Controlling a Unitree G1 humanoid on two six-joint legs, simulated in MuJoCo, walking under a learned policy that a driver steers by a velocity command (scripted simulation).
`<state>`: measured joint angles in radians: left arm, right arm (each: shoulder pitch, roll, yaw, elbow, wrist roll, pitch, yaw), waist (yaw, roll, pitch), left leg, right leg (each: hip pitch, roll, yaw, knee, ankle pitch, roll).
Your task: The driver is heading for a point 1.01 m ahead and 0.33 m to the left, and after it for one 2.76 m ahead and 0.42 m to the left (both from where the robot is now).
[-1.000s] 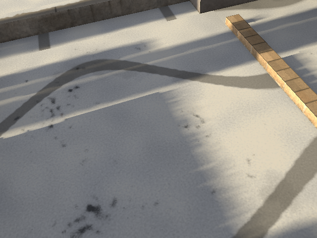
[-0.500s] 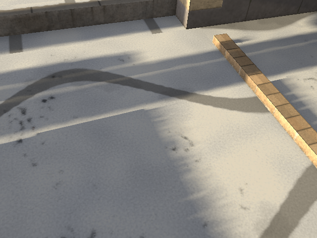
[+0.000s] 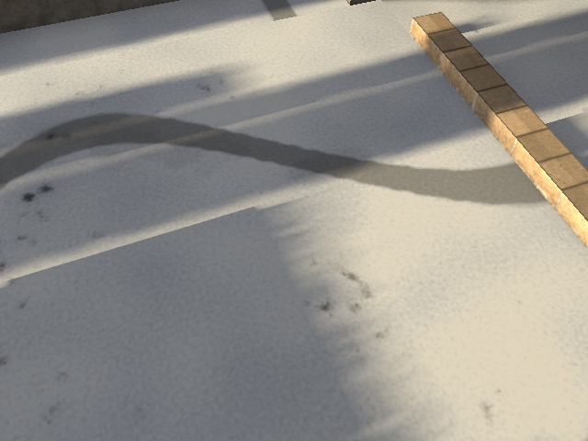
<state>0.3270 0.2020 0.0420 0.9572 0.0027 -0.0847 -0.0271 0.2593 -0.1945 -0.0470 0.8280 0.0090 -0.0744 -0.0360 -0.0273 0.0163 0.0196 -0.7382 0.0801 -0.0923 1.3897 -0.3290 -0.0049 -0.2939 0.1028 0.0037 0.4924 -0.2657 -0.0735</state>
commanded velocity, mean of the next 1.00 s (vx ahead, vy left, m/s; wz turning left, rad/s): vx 0.50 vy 0.00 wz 0.13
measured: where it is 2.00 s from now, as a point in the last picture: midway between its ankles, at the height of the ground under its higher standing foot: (218, 224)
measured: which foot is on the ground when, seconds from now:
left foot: up 0.00-0.20, down 0.22-0.78, up 0.80-1.00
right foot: down 0.00-0.26, up 0.28-0.76, down 0.78-1.00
